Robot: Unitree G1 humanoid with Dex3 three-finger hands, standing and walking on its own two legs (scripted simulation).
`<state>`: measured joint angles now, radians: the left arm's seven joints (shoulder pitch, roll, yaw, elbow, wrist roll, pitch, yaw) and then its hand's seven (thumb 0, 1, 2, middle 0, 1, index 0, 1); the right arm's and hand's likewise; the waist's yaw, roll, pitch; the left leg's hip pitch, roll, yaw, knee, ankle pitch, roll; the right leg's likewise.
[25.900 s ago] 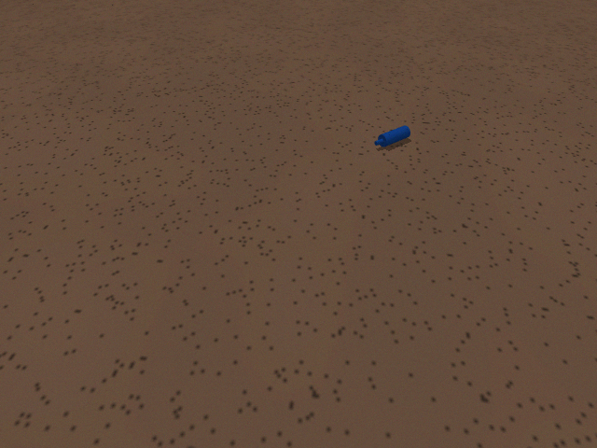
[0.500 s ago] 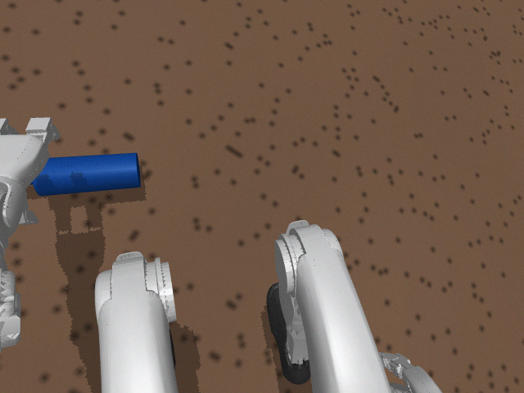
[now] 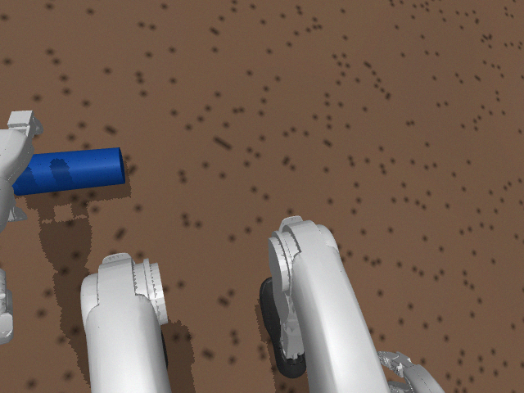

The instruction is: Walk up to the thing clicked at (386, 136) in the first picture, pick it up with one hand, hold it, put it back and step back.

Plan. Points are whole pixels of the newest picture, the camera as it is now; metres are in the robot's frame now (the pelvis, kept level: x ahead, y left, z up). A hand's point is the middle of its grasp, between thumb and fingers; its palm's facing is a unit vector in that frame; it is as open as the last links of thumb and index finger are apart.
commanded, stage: rise first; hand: left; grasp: from above
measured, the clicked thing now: (57, 171) +0.50 +0.27 -0.30
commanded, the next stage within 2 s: approach in 1.32 s
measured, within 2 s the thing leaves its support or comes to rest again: neither
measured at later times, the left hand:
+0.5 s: hand (16, 180) +0.46 +0.29 -0.19, palm faces -0.44 -0.04 -0.90, open 14.2 cm
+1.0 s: hand (14, 176) +0.46 +0.29 -0.18, palm faces -0.46 -0.04 -0.89, open 14.2 cm
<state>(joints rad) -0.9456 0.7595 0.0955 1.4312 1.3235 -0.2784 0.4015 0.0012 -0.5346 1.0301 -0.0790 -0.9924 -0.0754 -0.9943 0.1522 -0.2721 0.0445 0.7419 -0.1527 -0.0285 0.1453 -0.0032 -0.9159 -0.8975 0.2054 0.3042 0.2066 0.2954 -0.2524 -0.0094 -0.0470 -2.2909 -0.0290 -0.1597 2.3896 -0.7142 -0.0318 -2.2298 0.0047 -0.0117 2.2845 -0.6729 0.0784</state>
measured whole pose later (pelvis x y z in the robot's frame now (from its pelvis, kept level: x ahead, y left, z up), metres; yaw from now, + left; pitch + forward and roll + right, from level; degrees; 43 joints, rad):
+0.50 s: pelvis -0.01 +0.00 -0.01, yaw -1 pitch +34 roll -10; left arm -0.97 0.79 0.10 1.49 1.35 -0.28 0.44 0.00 -0.55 1.05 -0.08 -0.99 -0.07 -1.00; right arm 0.16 -0.27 0.08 0.74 -0.17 -0.05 0.15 0.00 -0.91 -0.90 0.21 0.30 0.21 0.30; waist -0.28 -0.02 -0.03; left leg -2.33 -0.03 -0.17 2.43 -0.69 -0.02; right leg -2.25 0.01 -0.02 2.31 -0.65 0.07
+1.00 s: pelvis -0.01 +0.00 -0.01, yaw -1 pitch +34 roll -10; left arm -0.97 0.79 0.09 1.47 1.33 -0.28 0.40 0.00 -0.55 1.05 -0.08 -1.00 -0.07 -1.01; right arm 0.17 -0.28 0.08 0.73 -0.16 -0.05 0.16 0.00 -0.91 -0.90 0.21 0.30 0.21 0.30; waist -0.28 -0.01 -0.04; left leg -2.32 -0.04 -0.17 2.42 -0.70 -0.02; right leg -2.24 0.01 -0.02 2.30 -0.66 0.07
